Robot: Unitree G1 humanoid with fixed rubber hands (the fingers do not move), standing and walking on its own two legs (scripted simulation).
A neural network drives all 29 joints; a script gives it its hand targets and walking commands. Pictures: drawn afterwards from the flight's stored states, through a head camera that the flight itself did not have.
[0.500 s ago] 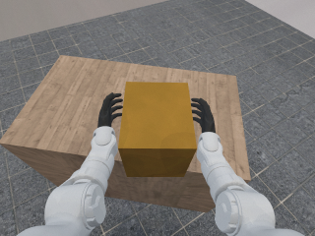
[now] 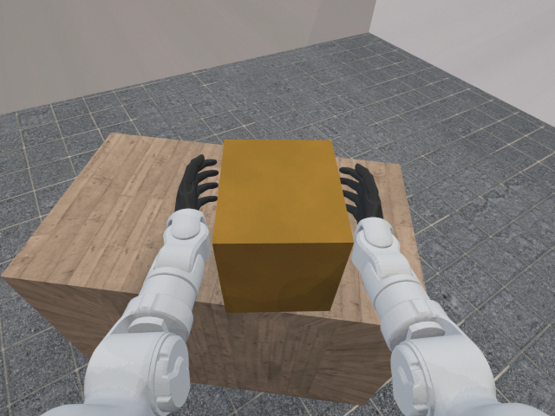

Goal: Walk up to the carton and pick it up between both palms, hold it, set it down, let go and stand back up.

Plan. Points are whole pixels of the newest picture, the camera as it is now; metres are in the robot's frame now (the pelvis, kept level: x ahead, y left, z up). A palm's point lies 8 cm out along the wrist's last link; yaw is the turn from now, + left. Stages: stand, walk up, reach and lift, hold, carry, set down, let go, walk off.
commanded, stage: reach and lift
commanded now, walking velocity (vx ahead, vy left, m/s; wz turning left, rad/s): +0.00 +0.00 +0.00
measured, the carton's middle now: (278, 227) +0.41 -0.02 +0.03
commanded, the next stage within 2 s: hold in 1.56 s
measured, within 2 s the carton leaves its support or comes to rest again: neither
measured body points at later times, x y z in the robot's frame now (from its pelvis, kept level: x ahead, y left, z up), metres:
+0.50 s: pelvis -0.01 -0.01 +0.00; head -0.04 +0.02 +0.45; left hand +0.38 +0.13 +0.16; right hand +0.37 -0.15 +0.14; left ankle +0.00 +0.12 -0.75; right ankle +0.01 -0.13 -0.75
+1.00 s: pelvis -0.01 +0.00 +0.00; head -0.05 +0.03 +0.45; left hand +0.38 +0.13 +0.19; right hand +0.37 -0.14 +0.15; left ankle +0.00 +0.12 -0.75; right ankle +0.00 -0.13 -0.75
